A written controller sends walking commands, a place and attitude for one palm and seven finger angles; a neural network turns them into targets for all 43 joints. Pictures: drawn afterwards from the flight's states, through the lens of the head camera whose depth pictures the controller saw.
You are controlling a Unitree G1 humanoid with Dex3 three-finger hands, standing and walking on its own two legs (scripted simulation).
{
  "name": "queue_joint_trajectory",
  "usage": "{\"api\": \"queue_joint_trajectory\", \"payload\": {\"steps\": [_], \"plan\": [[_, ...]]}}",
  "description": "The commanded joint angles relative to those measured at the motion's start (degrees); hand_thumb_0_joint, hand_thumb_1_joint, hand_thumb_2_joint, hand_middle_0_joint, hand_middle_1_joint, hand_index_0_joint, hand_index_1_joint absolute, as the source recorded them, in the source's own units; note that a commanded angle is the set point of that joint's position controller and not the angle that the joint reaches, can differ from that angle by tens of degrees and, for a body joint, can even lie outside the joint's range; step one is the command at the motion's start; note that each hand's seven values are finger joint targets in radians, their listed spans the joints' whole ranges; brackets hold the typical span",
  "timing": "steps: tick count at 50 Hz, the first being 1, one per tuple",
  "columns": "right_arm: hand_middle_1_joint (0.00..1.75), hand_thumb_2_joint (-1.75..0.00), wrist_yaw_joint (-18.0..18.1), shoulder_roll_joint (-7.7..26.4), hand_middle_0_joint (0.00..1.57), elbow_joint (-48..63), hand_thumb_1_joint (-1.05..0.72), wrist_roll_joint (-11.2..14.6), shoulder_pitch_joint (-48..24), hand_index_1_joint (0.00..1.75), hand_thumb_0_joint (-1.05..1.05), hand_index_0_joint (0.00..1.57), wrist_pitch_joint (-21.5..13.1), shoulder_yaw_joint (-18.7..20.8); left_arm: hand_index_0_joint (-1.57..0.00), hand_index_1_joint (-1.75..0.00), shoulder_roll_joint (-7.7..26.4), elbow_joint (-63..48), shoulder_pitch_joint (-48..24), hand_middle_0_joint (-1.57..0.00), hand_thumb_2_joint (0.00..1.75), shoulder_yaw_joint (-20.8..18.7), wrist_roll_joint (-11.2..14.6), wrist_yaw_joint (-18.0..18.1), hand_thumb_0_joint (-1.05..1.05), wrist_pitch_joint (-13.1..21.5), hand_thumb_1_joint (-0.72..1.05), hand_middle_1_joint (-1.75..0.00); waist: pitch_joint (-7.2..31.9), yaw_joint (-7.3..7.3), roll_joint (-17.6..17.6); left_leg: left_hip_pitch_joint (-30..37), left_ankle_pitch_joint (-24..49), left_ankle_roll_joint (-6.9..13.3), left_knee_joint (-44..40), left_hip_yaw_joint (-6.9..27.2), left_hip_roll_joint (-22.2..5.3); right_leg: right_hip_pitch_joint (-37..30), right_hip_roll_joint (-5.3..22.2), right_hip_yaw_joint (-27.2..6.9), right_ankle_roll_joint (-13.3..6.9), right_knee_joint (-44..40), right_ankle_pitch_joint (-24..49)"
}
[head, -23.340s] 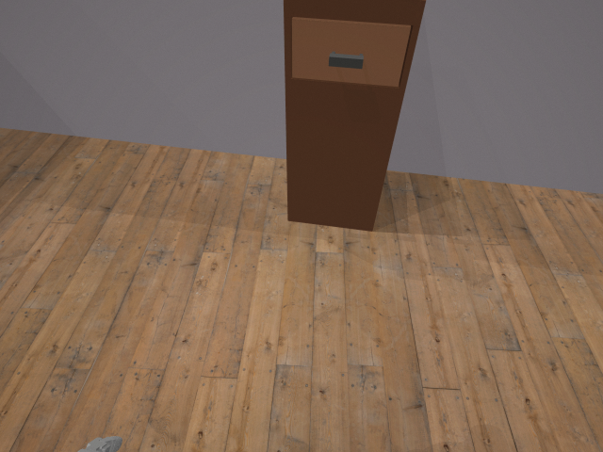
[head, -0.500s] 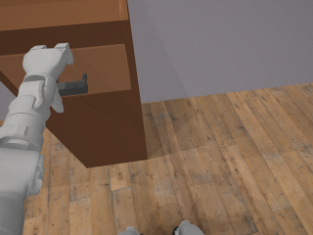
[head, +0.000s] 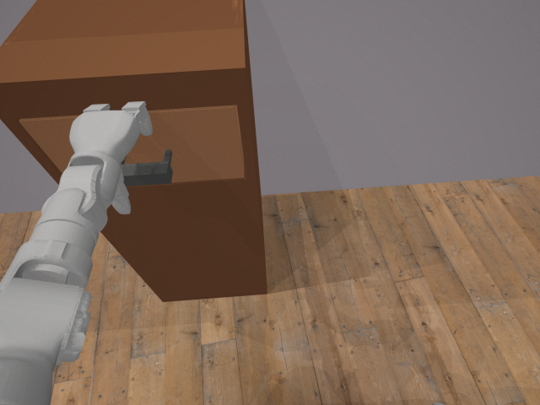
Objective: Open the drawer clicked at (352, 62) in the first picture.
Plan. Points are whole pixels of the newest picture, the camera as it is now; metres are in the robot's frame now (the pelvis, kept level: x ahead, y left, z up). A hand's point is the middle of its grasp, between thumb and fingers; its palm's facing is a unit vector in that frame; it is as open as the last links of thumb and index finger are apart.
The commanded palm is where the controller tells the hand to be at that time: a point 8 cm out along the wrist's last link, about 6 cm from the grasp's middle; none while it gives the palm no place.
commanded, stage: re-aim the fingers above the handle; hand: left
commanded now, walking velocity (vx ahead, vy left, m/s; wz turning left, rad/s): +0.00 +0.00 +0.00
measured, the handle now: (143, 165) +0.51 +0.23 +0.03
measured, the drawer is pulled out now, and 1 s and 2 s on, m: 0.00 0.00 0.00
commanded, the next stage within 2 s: lower the fingers behind the handle in 1.82 s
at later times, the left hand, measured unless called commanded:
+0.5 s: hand (121, 157) +0.47 +0.24 +0.10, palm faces +0.01 +0.02 -1.00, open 13.5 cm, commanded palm +0.46 +0.26 +0.15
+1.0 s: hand (120, 157) +0.47 +0.24 +0.10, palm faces +0.01 +0.02 -1.00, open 13.5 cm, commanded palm +0.46 +0.27 +0.15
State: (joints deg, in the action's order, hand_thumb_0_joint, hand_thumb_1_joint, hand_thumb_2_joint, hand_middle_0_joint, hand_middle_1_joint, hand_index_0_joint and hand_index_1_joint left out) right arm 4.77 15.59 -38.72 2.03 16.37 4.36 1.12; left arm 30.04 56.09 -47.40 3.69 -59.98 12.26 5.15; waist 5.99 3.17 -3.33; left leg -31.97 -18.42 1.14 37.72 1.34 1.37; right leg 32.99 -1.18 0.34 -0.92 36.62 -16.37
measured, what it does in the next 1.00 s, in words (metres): stands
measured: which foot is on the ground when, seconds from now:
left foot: down 0.00-1.00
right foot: down 0.00-1.00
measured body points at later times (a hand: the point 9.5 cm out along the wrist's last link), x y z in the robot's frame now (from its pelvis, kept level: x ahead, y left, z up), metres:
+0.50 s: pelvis +0.00 +0.00 +0.00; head +0.06 -0.02 +0.45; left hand +0.46 +0.23 +0.15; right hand +0.06 -0.27 -0.13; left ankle -0.01 +0.11 -0.72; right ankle +0.01 -0.11 -0.72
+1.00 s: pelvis -0.01 +0.01 +0.00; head +0.05 -0.01 +0.45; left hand +0.46 +0.23 +0.15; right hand +0.04 -0.27 -0.13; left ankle -0.01 +0.11 -0.72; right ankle +0.01 -0.11 -0.72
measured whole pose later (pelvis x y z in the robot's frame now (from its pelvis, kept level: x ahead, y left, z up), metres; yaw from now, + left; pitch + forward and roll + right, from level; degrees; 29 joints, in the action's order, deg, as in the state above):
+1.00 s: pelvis -0.01 +0.01 +0.00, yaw -1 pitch +12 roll +0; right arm 5.3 15.5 -39.7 2.1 17.7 4.2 1.1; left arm 32.0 57.0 -47.1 1.0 -61.2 12.0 7.2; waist 4.9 4.5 -3.3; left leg -31.8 -17.8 1.6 37.4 -0.2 1.2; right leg 33.2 -1.4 -1.2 -0.4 36.2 -15.1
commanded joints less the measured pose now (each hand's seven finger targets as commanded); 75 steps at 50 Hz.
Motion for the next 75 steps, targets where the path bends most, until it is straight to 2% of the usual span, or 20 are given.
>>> {"api": "queue_joint_trajectory", "payload": {"steps": [1, 5, 8, 12, 17, 20, 22, 27, 31, 34, 37, 38, 39, 44, 48, 51, 54, 62, 67, 75], "plan": [[0.3, -0.9, 0.43, 7.95, 0.2, 4.41, -0.9, -0.23, 4.64, 0.3, 0.0, 0.2, -1.14, 2.76, -0.3, -1.2, 19.72, -10.04, -28.94, -0.3, 0.3, -6.5, 0.21, 1.83, 0.0, -3.51, -0.5, -1.2, 18.86, 1.66, 1.98, 7.11, 11.44, 1.69, -3.7, -2.7, 0.91, -12.08, -0.42, -0.67, -0.19, -5.07, 10.02], [0.3, -0.9, -0.02, 7.76, 0.2, 4.53, -0.9, -0.38, 4.45, 0.3, 0.0, 0.2, -1.01, 3.14, -0.3, -1.2, 18.33, -11.92, -28.04, -0.3, 0.3, -6.36, 0.5, 1.8, 0.0, -2.86, -0.5, -1.2, 19.93, 1.34, 1.5, 8.6, 13.37, 1.71, -3.61, -2.71, 0.94, -13.08, -0.54, -0.54, -0.38, -4.95, 12.05], [0.3, -0.9, 0.1, 7.9, 0.2, 4.66, -0.9, -0.5, 4.19, 0.3, 0.0, 0.2, -0.74, 3.15, -0.3, -1.2, 20.69, -11.73, -25.65, -0.3, 0.3, -8.91, 0.9, 1.46, 0.0, -2.62, -0.5, -1.2, 20.54, 0.41, 3.74, 7.43, 13.48, 1.82, -3.92, -2.74, 1.02, -16.03, -0.43, -0.91, -0.32, -5.28, 12.77], [0.3, -0.9, 0.44, 8.07, 0.2, 4.48, -0.9, -0.07, 3.85, 0.3, 0.0, 0.2, -0.83, 2.89, -0.3, -1.2, 21.22, -10.3, -26.1, -0.3, 0.3, -8.28, 0.9, 1.02, 0.0, -2.79, -0.5, -1.2, 16.74, 1.1, 4.35, 5.51, 10.17, 1.84, -4.74, -2.9, 1.01, -14.63, -0.21, -1.03, 0.0, -5.95, 10.09], [0.3, -0.9, 0.31, 7.9, 0.2, 4.27, -0.9, -0.1, 4.34, 0.3, 0.0, 0.2, -1.09, 3.17, -0.3, -1.2, 19.93, -11.62, -26.61, -0.3, 0.3, -7.52, 0.63, 1.24, 0.0, -2.06, -0.5, -1.2, 18.26, 1.04, 2.05, 7.38, 11.27, 1.75, -4.63, -2.84, 1.01, -13.78, -0.45, -0.73, -0.38, -5.58, 10.22], [0.3, -0.9, 0.49, 8.24, 0.2, 3.96, -0.9, -0.12, 4.54, 0.3, 0.0, 0.2, -1.02, 3.05, -0.3, -1.2, 23.09, -9.62, -25.74, -0.3, 0.3, -9.84, 0.62, 1.37, 0.0, -2.3, -0.5, -1.2, 17.76, 0.73, 4.3, 5.29, 10.05, 1.88, -4.7, -2.86, 1.05, -15.12, -0.27, -1.24, -0.08, -5.81, 9.88], [0.3, -0.9, 0.58, 8.0, 0.2, 4.12, -0.9, -0.11, 4.37, 0.3, 0.0, 0.2, -1.1, 3.0, -0.3, -1.2, 21.29, -10.18, -26.97, -0.3, 0.3, -8.08, 0.57, 1.39, 0.0, -2.43, -0.5, -1.2, 17.76, 1.17, 3.53, 5.73, 9.74, 1.88, -4.81, -3.04, 1.12, -14.66, -0.23, -1.29, -0.05, -5.99, 9.58], [0.3, -0.9, 0.61, 8.17, 0.2, 3.98, -0.9, -0.17, 4.7, 0.3, 0.0, 0.2, -1.33, 3.07, -0.3, -1.2, 23.33, -10.7, -27.98, -0.3, 0.3, -9.51, 0.18, 1.68, 0.0, -2.18, -0.5, -1.2, 19.21, 0.77, 1.83, 6.44, 9.83, 1.76, -4.76, -2.79, 0.98, -14.03, -0.4, -1.16, -0.3, -5.57, 8.73], [0.3, -0.9, 0.73, 8.32, 0.2, 3.84, -0.9, 0.07, 4.62, 0.3, 0.0, 0.2, -1.59, 2.79, -0.3, -1.2, 22.56, -7.95, -28.04, -0.3, 0.3, -8.46, 0.28, 1.56, 0.0, -2.55, -0.5, -1.2, 15.79, 1.58, 3.43, 4.79, 7.08, 1.74, -5.13, -2.65, 0.81, -12.13, -0.38, -1.04, -0.06, -6.21, 6.07], [0.3, -0.9, 0.89, 8.38, 0.2, 3.95, -0.9, -0.07, 4.89, 0.3, 0.0, 0.2, -1.69, 2.86, -0.3, -1.2, 24.6, -8.72, -28.7, -0.3, 0.3, -10.03, -0.11, 1.78, 0.0, -2.23, -0.5, -1.2, 18.73, 1.05, 3.66, 5.13, 8.16, 1.86, -4.9, -2.83, 0.88, -13.96, -0.34, -1.38, -0.01, -5.83, 7.13], [0.3, -0.9, 0.75, 8.1, 0.2, 4.04, -0.9, -0.1, 4.8, 0.3, 0.0, 0.2, -1.95, 2.91, -0.3, -1.2, 22.18, -8.79, -28.74, -0.3, 0.3, -8.41, -0.12, 1.93, 0.0, -2.13, -0.5, -1.2, 18.13, 1.25, 2.12, 6.02, 7.68, 1.72, -4.99, -2.78, 0.8, -12.35, -0.5, -0.97, -0.23, -5.85, 6.25], [0.3, -0.9, 0.91, 8.45, 0.2, 3.93, -0.9, -0.19, 4.95, 0.3, 0.0, 0.2, -1.81, 2.93, -0.3, -1.2, 25.47, -8.98, -28.91, -0.3, 0.3, -11.04, -0.23, 1.92, 0.0, -1.69, -0.5, -1.2, 19.1, 0.94, 3.75, 5.23, 8.16, 1.84, -4.73, -2.66, 0.8, -13.96, -0.49, -1.3, -0.17, -5.8, 6.78], [0.3, -0.9, 1.0, 8.38, 0.2, 4.15, -0.9, -0.15, 4.38, 0.3, 0.0, 0.2, -1.63, 2.71, -0.3, -1.2, 27.6, -8.23, -27.39, -0.3, 0.3, -12.09, -0.35, 1.96, 0.0, -1.95, -0.5, -1.2, 19.07, -0.05, 1.95, 4.27, 7.4, 1.76, -4.81, -3.0, 1.03, -14.7, -0.29, -1.72, -0.06, -5.61, 6.56], [0.3, -0.9, 1.08, 8.19, 0.2, 4.35, -0.9, 0.01, 4.31, 0.3, 0.0, 0.2, -1.83, 2.63, -0.3, -1.2, 25.27, -8.19, -27.52, -0.3, 0.3, -10.31, -0.07, 2.07, 0.0, -1.76, -0.5, -1.2, 17.93, 0.66, 2.33, 4.28, 6.8, 1.71, -5.08, -2.89, 0.86, -13.48, -0.42, -1.37, -0.06, -5.87, 5.79], [0.3, -0.9, 1.2, 8.53, 0.2, 4.1, -0.9, -0.08, 4.42, 0.3, 0.0, 0.2, -1.78, 2.59, -0.3, -1.2, 27.88, -8.33, -28.06, -0.3, 0.3, -12.29, -0.05, 2.23, 0.0, -1.68, -0.5, -1.2, 18.99, 0.27, 4.33, 3.62, 6.95, 1.76, -5.08, -2.75, 0.8, -14.8, -0.43, -1.46, -0.05, -5.85, 5.84], [0.3, -0.9, 1.12, 8.3, 0.2, 4.18, -0.9, 0.0, 4.33, 0.3, 0.0, 0.2, -1.87, 2.7, -0.3, -1.2, 25.41, -8.3, -27.85, -0.3, 0.3, -10.45, -0.07, 2.38, 0.0, -1.81, -0.5, -1.2, 18.15, 0.63, 2.83, 4.51, 6.92, 1.64, -5.21, -2.84, 0.74, -13.15, -0.51, -1.1, -0.08, -5.75, 5.74], [0.3, -0.9, 1.02, 8.36, 0.2, 4.09, -0.9, -0.03, 4.12, 0.3, 0.0, 0.2, -1.72, 2.59, -0.3, -1.2, 27.61, -8.21, -26.67, -0.3, 0.3, -12.18, 0.08, 2.5, 0.0, -1.86, -0.5, -1.2, 18.96, -0.29, 2.32, 4.17, 7.59, 1.6, -5.22, -2.96, 0.79, -14.64, -0.43, -1.38, -0.12, -5.58, 6.43], [0.3, -0.9, 0.9, 8.21, 0.2, 4.17, -0.9, -0.06, 4.08, 0.3, 0.0, 0.2, -1.83, 2.74, -0.3, -1.2, 25.02, -9.31, -27.33, -0.3, 0.3, -10.6, -0.02, 2.58, 0.0, -2.12, -0.5, -1.2, 18.2, 0.03, 1.91, 5.65, 8.08, 1.52, -5.66, -2.73, 0.57, -13.19, -0.7, -0.65, -0.35, -5.7, 6.13], [0.3, -0.9, 0.97, 8.36, 0.2, 3.96, -0.9, -0.03, 4.04, 0.3, 0.0, 0.2, -1.85, 2.71, -0.3, -1.2, 25.96, -9.39, -27.65, -0.3, 0.3, -11.06, -0.35, 2.62, 0.0, -2.47, -0.5, -1.2, 18.67, -0.07, 1.89, 5.86, 8.71, 1.49, -5.61, -2.65, 0.62, -13.29, -0.69, -0.59, -0.39, -5.51, 6.7], [0.3, -0.9, 0.47, 8.21, 0.2, 3.85, -0.9, -0.29, 4.35, 0.3, 0.0, 0.2, -2.14, 3.11, -0.3, -1.2, 21.32, -10.1, -28.55, -0.3, 0.3, -8.4, -0.77, 2.93, 0.0, -2.88, -0.5, -1.2, 18.54, 0.82, 1.5, 8.37, 10.05, 1.54, -5.55, -2.34, 0.46, -11.57, -0.97, -0.13, -0.61, -5.66, 7.1]]}}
